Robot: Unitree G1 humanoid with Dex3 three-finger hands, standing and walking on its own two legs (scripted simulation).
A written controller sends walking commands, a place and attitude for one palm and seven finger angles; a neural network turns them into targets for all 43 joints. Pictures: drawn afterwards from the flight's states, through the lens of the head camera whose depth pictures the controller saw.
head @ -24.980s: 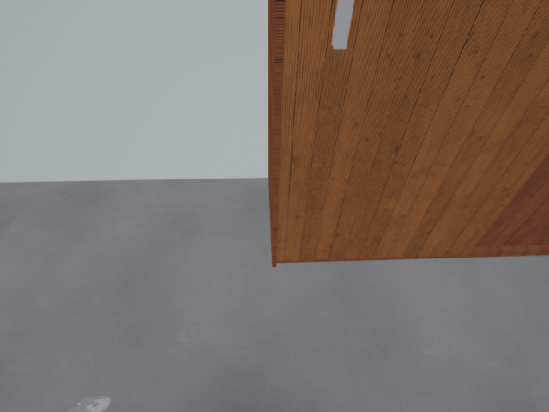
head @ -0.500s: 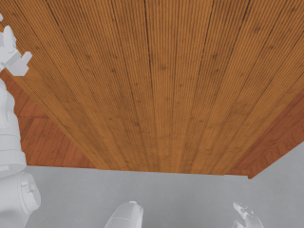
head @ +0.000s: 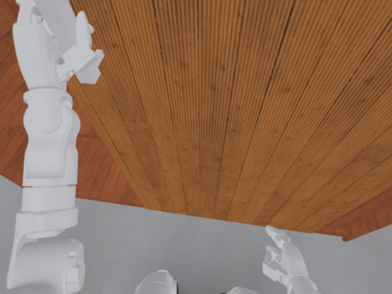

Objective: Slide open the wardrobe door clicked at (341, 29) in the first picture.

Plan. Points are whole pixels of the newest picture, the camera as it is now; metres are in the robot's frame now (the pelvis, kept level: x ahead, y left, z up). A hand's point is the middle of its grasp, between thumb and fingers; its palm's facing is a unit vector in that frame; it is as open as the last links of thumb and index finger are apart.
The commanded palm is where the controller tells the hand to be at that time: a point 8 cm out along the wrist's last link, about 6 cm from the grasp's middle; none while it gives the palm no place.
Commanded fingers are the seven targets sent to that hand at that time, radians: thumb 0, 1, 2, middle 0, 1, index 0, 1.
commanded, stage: stop walking and hold the door there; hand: left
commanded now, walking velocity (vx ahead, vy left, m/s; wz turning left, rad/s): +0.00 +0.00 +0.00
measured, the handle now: (74, 23) +0.43 +0.22 +0.28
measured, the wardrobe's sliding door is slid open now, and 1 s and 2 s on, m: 0.62 0.64 0.64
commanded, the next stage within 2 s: loosen the grip on the handle in 0.44 s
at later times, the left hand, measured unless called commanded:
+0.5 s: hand (92, 51) +0.39 +0.19 +0.26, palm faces +0.21 -0.97 -0.10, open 6.4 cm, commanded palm +0.37 +0.22 +0.23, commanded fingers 0.00 0.90 0.90 -0.45 -1.40 -0.45 -1.40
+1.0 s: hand (91, 53) +0.39 +0.19 +0.26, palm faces +0.25 -0.96 -0.10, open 14.6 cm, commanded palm +0.36 +0.24 +0.24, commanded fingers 0.00 -0.55 0.20 -0.26 -1.17 -0.26 -1.17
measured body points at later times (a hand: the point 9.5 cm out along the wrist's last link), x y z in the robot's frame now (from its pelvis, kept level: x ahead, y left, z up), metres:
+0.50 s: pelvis +0.00 +0.03 +0.01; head +0.03 +0.02 +0.46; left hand +0.38 +0.24 +0.26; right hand +0.16 -0.20 -0.09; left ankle +0.00 +0.14 -0.73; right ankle +0.00 -0.08 -0.73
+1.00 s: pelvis -0.04 +0.01 +0.01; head -0.04 +0.00 +0.46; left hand +0.37 +0.24 +0.26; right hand +0.02 -0.26 -0.10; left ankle +0.00 +0.14 -0.73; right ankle +0.00 -0.08 -0.73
